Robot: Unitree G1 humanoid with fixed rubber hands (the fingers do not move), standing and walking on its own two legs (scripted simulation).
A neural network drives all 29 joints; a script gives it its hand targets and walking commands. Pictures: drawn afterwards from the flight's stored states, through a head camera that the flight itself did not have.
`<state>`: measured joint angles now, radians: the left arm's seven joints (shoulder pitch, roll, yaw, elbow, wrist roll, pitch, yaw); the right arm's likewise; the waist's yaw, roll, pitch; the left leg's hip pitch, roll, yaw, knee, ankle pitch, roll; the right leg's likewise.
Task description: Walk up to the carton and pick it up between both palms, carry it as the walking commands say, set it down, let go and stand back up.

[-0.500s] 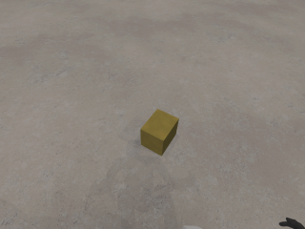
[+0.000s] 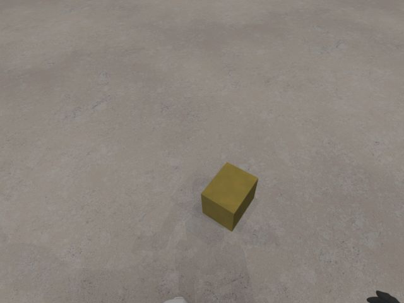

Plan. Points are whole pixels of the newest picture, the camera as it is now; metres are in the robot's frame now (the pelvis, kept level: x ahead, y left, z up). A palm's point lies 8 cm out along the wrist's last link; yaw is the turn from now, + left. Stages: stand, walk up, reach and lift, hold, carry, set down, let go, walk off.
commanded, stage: walk up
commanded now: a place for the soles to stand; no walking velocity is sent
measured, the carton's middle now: (229, 196) +0.73 -0.06 -0.66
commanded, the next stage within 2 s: none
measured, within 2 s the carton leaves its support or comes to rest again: neither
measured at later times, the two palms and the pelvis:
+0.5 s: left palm (80, 258) +0.23 +0.31 -0.08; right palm (393, 286) +0.19 -0.35 -0.11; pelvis +0.12 -0.02 -0.01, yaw +0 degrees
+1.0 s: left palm (89, 248) +0.25 +0.31 -0.09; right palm (368, 232) +0.29 -0.33 -0.08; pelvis +0.16 -0.01 +0.01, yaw +1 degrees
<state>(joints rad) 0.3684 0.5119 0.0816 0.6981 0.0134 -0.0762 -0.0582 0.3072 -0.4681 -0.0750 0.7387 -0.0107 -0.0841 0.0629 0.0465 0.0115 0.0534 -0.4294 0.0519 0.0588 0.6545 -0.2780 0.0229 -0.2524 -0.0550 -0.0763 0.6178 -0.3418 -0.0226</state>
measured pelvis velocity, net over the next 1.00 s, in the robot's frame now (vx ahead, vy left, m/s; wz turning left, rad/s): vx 0.16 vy -0.01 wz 0.01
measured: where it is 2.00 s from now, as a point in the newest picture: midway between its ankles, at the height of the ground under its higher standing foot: (185, 277)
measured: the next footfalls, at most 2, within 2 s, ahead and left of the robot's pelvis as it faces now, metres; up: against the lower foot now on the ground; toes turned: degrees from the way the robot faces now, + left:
left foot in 0.02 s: +0.19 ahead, +0.12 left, +0.00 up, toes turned +2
right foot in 0.34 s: +0.23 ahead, -0.15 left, +0.00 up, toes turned -3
